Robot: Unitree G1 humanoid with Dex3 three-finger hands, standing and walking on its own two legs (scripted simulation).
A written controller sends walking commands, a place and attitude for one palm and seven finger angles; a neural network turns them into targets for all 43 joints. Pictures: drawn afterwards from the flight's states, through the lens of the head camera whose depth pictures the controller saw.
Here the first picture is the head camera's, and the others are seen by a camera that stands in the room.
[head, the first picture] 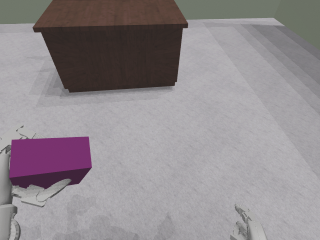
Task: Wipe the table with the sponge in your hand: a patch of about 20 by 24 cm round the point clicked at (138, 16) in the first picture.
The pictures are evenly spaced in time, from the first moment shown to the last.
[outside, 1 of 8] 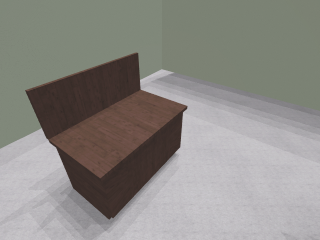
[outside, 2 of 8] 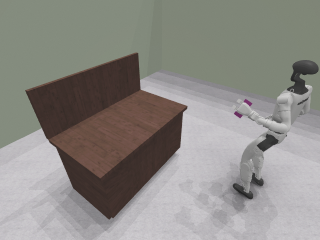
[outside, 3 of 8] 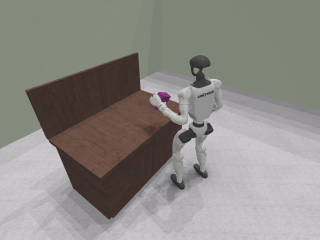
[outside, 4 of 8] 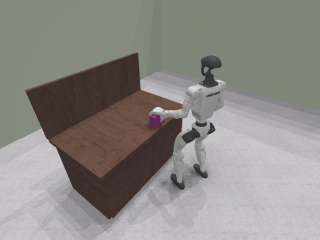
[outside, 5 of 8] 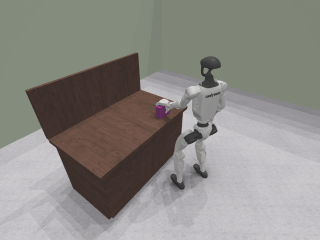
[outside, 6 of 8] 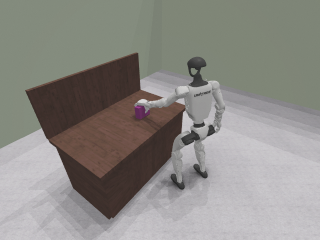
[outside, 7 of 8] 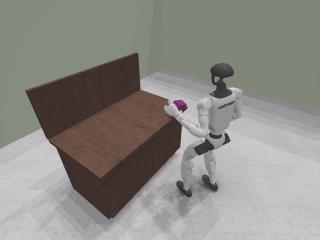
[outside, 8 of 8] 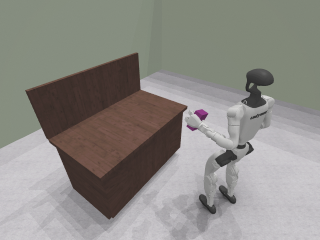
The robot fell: no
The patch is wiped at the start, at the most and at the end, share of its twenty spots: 0.00 1.00 1.00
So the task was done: yes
